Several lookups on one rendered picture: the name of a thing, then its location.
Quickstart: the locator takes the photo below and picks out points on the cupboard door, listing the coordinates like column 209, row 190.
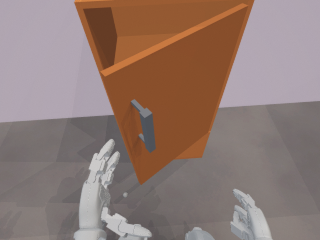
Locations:
column 180, row 81

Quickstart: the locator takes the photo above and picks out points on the robot left hand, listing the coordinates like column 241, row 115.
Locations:
column 95, row 193

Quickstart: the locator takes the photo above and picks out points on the left robot forearm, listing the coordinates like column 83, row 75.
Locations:
column 90, row 234

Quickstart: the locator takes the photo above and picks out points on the right robot thigh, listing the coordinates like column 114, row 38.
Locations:
column 198, row 235

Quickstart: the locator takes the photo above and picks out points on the robot right hand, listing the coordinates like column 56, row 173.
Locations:
column 254, row 224

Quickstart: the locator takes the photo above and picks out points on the handle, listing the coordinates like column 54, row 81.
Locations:
column 146, row 118

